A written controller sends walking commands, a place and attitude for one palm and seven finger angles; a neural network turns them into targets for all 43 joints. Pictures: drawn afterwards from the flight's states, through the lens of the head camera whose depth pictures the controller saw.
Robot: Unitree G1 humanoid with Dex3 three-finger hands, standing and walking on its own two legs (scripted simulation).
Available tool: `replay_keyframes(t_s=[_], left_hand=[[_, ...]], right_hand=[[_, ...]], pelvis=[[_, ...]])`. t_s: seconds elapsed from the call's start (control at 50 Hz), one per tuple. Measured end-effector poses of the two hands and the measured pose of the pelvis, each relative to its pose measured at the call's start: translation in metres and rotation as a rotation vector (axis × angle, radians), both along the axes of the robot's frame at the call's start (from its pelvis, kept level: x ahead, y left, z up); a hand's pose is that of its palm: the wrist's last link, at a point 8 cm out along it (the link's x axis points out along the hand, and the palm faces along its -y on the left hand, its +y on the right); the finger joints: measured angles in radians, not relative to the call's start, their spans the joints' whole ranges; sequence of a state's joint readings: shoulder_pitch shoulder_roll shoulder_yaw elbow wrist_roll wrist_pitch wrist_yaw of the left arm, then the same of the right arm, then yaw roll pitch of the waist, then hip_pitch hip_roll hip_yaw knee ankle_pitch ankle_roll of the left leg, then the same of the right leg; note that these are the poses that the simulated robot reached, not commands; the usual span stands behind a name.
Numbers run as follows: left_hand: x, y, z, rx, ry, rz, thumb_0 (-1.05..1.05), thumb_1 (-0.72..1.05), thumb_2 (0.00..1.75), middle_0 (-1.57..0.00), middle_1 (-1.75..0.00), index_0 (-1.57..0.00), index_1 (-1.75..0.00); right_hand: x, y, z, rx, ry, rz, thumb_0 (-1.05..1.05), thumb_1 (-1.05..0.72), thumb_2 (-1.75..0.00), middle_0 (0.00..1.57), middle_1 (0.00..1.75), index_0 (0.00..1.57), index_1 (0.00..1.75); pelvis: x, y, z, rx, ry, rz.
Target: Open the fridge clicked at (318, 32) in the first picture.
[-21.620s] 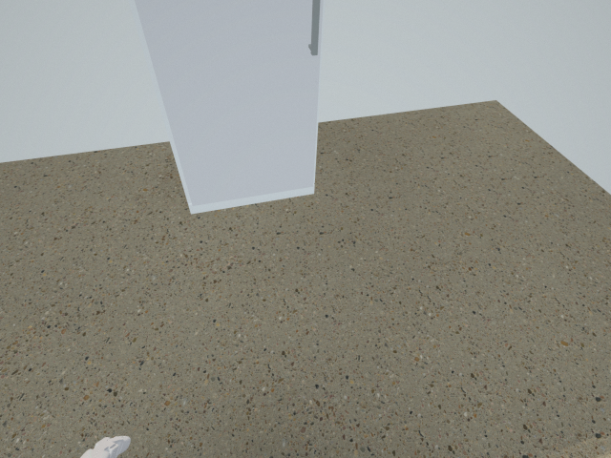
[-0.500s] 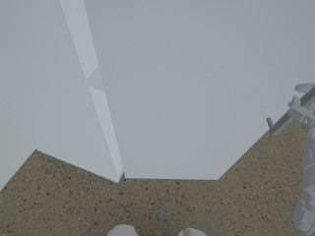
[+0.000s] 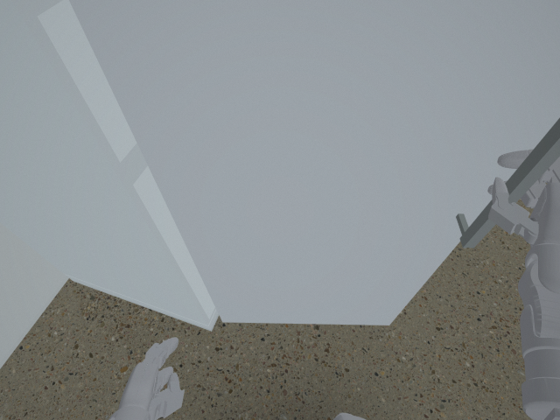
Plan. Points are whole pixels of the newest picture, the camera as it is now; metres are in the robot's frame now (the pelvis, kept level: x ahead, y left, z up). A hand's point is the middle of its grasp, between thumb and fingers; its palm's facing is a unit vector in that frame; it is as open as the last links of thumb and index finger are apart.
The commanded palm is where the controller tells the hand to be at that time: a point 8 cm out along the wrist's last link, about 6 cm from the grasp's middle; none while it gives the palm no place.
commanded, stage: stop walking and hold the door back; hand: right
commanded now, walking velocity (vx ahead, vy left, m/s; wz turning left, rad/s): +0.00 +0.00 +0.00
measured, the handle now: (524, 158) +0.43 -0.28 +0.15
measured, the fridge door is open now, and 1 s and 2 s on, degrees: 72 72 72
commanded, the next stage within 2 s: loosen the grip on the handle in 0.02 s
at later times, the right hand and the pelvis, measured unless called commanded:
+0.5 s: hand (499, 211) +0.38 -0.26 +0.10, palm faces +0.30 +0.91 -0.28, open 12.0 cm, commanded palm +0.34 -0.30 +0.11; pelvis -0.04 +0.00 -0.02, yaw +0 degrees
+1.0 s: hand (514, 210) +0.39 -0.29 +0.09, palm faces +0.34 +0.90 -0.27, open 14.4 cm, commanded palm +0.35 -0.33 +0.10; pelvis +0.00 +0.00 -0.02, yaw +2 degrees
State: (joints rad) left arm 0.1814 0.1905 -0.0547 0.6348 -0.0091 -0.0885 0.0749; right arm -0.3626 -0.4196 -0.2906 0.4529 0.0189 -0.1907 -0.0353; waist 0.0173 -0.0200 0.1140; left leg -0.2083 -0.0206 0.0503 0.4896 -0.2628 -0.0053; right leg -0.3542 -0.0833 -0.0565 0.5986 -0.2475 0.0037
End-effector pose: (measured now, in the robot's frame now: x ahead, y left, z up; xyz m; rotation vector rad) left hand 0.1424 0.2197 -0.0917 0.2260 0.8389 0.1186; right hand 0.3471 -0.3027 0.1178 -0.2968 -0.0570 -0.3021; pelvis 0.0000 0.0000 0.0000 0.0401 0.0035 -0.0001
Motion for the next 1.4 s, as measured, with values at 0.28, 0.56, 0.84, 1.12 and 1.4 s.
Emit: replay_keyframes(t_s=[0.28, 0.56, 0.84, 1.12, 1.4], left_hand=[[-0.048, 0.039, 0.006, 0.069, -0.027, 0.045, 0.01, 0.90, 0.90, -0.21, -0.30, -0.20, -0.30], [-0.121, 0.059, -0.016, 0.122, 0.132, 0.120, 0.01, 0.90, 0.90, -0.20, -0.30, -0.20, -0.30], [-0.085, 0.038, -0.028, 0.067, 0.118, 0.118, 0.01, 0.90, 0.90, -0.20, -0.30, -0.20, -0.30], [-0.030, 0.042, -0.016, 0.103, 0.066, 0.097, 0.00, 0.90, 0.90, -0.20, -0.30, -0.20, -0.30], [-0.036, 0.034, -0.022, 0.115, 0.120, 0.097, 0.00, 0.90, 0.90, -0.20, -0.30, -0.20, -0.30]], right_hand=[[-0.003, -0.004, 0.010, 0.054, 0.057, -0.009, -0.05, -0.48, -0.73, 0.42, 1.37, 0.44, 1.40], [-0.003, 0.000, -0.007, -0.003, 0.030, -0.003, 0.00, 0.38, -0.28, 0.38, 1.32, 0.36, 1.32], [0.007, -0.003, -0.012, 0.020, 0.019, 0.009, -0.01, 0.54, -0.20, 0.32, 1.21, 0.33, 1.22], [-0.001, -0.052, -0.015, 0.024, 0.047, -0.066, -0.01, 0.54, -0.20, 0.26, 1.16, 0.27, 1.16], [-0.004, -0.083, -0.015, 0.028, 0.060, -0.053, -0.01, 0.54, -0.20, 0.26, 1.15, 0.26, 1.15]], pelvis=[[-0.022, 0.000, -0.006, -0.030, 0.032, -0.012], [-0.045, 0.005, -0.019, -0.026, 0.081, 0.017], [-0.015, 0.003, -0.019, -0.017, 0.114, 0.039], [0.009, 0.000, -0.020, -0.012, 0.142, 0.035], [0.012, -0.008, -0.022, 0.000, 0.161, 0.026]])
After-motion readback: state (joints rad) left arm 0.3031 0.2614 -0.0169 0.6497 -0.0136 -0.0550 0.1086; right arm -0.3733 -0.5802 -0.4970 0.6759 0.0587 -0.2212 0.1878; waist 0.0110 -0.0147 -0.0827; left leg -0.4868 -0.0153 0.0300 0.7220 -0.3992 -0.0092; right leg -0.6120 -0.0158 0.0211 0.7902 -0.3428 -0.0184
